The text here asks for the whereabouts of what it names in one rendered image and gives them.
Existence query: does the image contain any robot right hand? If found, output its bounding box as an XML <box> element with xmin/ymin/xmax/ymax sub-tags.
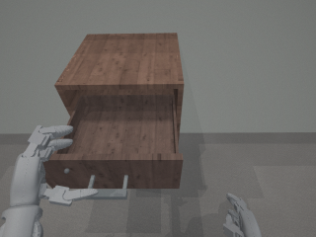
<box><xmin>223</xmin><ymin>193</ymin><xmax>262</xmax><ymax>237</ymax></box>

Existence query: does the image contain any drawer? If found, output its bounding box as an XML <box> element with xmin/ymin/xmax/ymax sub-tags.
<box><xmin>42</xmin><ymin>94</ymin><xmax>184</xmax><ymax>189</ymax></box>

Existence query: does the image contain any robot left hand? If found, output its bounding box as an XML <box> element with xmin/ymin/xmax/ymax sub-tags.
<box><xmin>10</xmin><ymin>125</ymin><xmax>99</xmax><ymax>207</ymax></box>

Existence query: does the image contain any cabinet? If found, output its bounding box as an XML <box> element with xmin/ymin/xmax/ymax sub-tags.
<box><xmin>54</xmin><ymin>33</ymin><xmax>185</xmax><ymax>143</ymax></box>

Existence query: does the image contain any robot left forearm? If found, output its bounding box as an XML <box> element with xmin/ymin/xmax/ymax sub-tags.
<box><xmin>0</xmin><ymin>204</ymin><xmax>43</xmax><ymax>237</ymax></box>

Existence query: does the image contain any handle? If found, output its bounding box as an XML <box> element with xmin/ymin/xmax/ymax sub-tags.
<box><xmin>86</xmin><ymin>175</ymin><xmax>128</xmax><ymax>200</ymax></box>

